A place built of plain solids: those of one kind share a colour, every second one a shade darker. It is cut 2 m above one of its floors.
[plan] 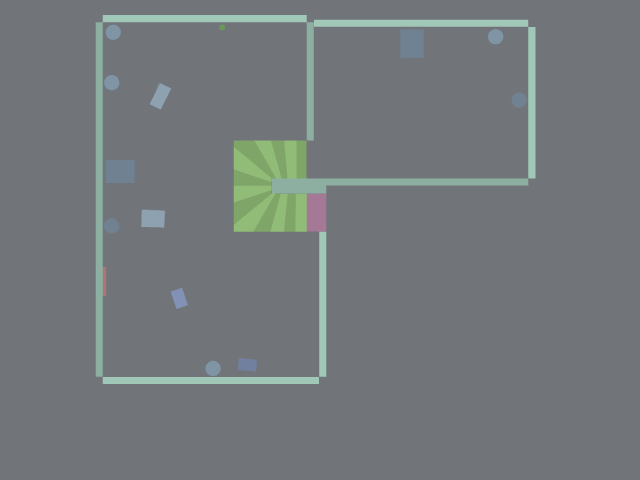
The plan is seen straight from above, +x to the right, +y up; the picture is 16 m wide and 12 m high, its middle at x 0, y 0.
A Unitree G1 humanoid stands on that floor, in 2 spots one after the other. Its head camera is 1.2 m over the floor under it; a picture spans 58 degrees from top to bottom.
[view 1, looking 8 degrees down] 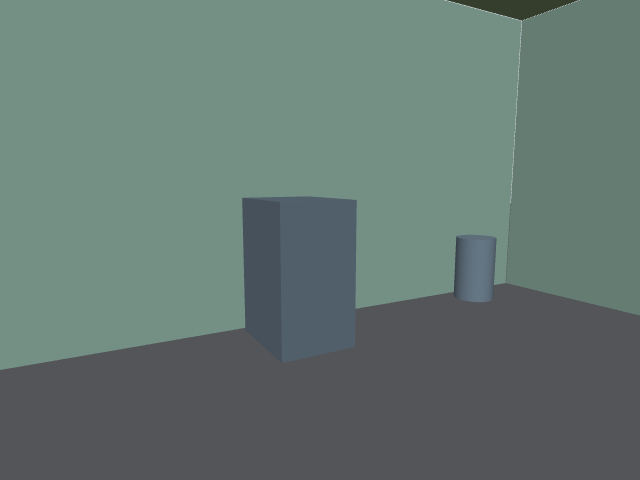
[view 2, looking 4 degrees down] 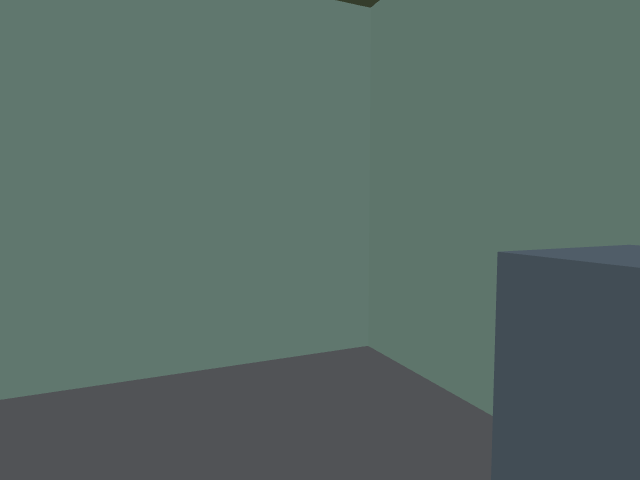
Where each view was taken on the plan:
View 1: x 0.92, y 2.06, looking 61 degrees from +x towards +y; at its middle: bin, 2.88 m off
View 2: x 3.10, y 3.41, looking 156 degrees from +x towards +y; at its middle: wall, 3.57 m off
